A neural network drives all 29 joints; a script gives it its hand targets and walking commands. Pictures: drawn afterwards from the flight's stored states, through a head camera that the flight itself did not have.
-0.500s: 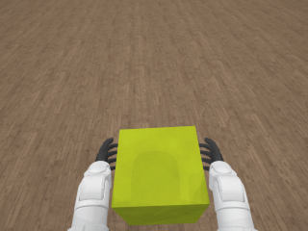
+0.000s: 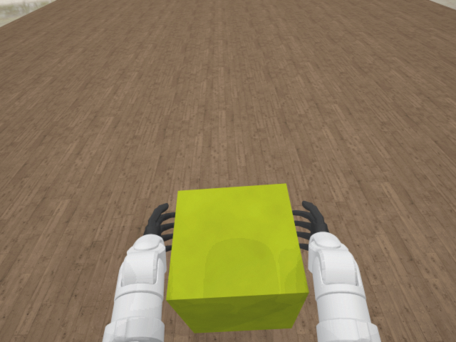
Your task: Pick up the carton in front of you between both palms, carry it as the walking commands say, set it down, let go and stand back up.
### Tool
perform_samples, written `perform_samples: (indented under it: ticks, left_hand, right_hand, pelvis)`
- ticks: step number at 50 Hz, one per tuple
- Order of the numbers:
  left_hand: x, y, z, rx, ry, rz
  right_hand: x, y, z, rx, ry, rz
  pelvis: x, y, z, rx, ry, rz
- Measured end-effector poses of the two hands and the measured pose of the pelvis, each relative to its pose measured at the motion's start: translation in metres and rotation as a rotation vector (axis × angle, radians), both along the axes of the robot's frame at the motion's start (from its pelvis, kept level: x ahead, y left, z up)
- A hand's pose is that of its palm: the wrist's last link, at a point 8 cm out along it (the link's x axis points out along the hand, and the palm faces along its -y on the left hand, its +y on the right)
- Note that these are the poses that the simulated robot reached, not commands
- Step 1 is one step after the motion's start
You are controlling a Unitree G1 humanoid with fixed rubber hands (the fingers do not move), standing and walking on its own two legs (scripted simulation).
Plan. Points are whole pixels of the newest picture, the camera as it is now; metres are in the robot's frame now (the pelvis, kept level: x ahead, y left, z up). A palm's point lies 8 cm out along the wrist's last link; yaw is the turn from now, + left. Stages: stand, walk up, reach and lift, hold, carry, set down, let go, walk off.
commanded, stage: set down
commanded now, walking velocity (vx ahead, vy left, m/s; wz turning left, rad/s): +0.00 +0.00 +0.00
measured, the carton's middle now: (237, 262) +0.30 +0.00 -0.04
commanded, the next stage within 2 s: none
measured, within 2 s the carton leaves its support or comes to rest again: neither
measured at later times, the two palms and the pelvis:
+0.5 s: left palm (178, 259) +0.34 +0.13 -0.09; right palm (307, 258) +0.34 -0.16 -0.11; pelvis -0.02 +0.01 -0.04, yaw +0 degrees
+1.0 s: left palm (194, 272) +0.39 +0.12 -0.24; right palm (300, 268) +0.40 -0.18 -0.26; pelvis -0.04 +0.00 -0.17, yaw +3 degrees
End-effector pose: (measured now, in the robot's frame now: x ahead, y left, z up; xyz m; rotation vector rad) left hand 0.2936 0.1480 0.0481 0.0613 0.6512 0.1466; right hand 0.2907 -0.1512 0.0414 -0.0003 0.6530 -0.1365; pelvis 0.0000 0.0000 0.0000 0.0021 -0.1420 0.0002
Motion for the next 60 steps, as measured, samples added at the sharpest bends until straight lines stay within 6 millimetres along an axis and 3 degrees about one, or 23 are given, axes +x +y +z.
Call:
perform_samples:
  ticks: [8, 13, 17, 23, 27, 30, 41, 60]
  left_hand:
    - [0.014, -0.004, -0.005, -0.012, 0.011, 0.023]
    - [0.03, -0.006, -0.024, -0.023, 0.027, 0.039]
    - [0.04, -0.008, -0.053, -0.011, 0.054, 0.035]
    - [0.047, -0.013, -0.12, 0.01, 0.063, 0.02]
    - [0.05, -0.015, -0.164, -0.001, 0.033, 0.033]
    - [0.056, -0.016, -0.187, -0.016, 0.001, 0.047]
    - [0.082, -0.022, -0.235, -0.063, -0.011, 0.088]
    - [0.112, -0.032, -0.357, -0.057, 0.01, 0.093]
  right_hand:
    - [0.018, -0.002, -0.005, 0.019, 0.011, -0.016]
    - [0.035, -0.004, -0.024, 0.044, 0.027, -0.032]
    - [0.045, -0.006, -0.055, 0.029, 0.053, -0.017]
    - [0.05, -0.011, -0.126, -0.003, 0.062, 0.009]
    - [0.055, -0.013, -0.172, 0.006, 0.031, 0.011]
    - [0.063, -0.015, -0.195, 0.013, -0.001, 0.014]
    - [0.095, -0.021, -0.239, 0.027, -0.011, 0.014]
    - [0.125, -0.031, -0.365, 0.015, 0.013, 0.034]
  pelvis:
    - [0.004, -0.005, -0.002, -0.004, 0.016, 0.015]
    - [0.003, -0.004, -0.008, -0.007, 0.058, 0.018]
    - [0.0, -0.001, -0.014, -0.002, 0.137, 0.012]
    - [-0.012, 0.004, -0.03, 0.013, 0.327, 0.0]
    - [-0.02, 0.007, -0.048, 0.024, 0.468, 0.0]
    - [-0.024, 0.008, -0.065, 0.03, 0.561, 0.005]
    - [-0.032, 0.005, -0.122, 0.041, 0.73, 0.017]
    - [-0.052, -0.006, -0.226, 0.071, 0.899, 0.048]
